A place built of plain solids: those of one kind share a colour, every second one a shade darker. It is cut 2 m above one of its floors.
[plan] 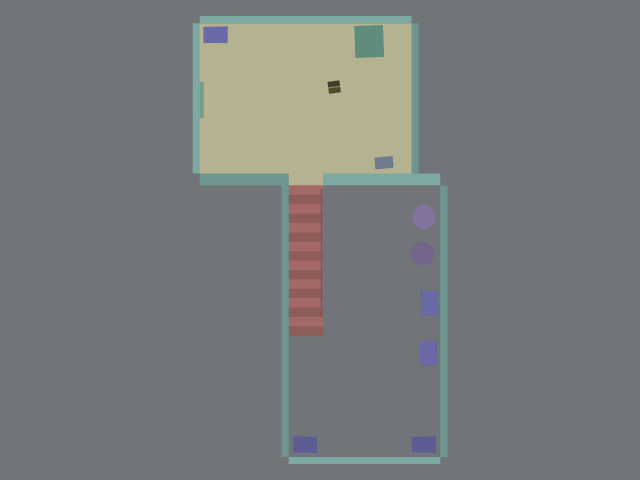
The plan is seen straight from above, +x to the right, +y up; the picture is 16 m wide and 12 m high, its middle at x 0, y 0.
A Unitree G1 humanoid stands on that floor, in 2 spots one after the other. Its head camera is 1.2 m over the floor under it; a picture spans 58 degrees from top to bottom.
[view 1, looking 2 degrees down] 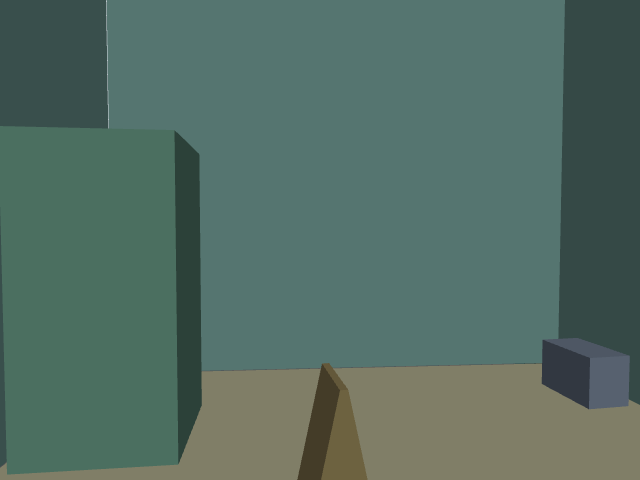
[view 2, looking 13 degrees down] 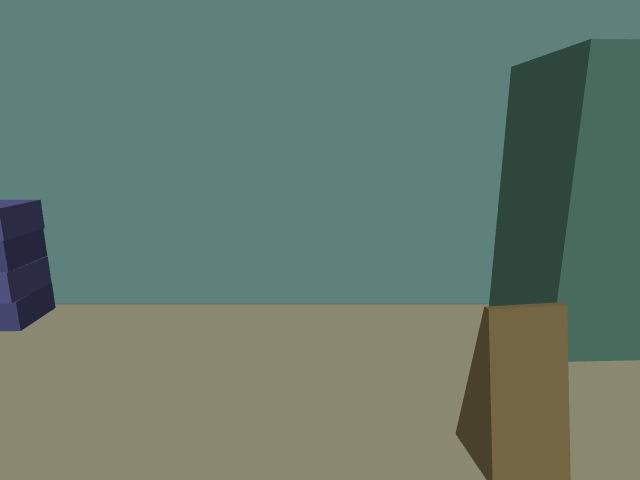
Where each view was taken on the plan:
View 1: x -1.28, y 3.99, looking -4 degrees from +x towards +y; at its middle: wall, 3.58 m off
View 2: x -0.38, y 2.37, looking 90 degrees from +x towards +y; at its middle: wall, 3.14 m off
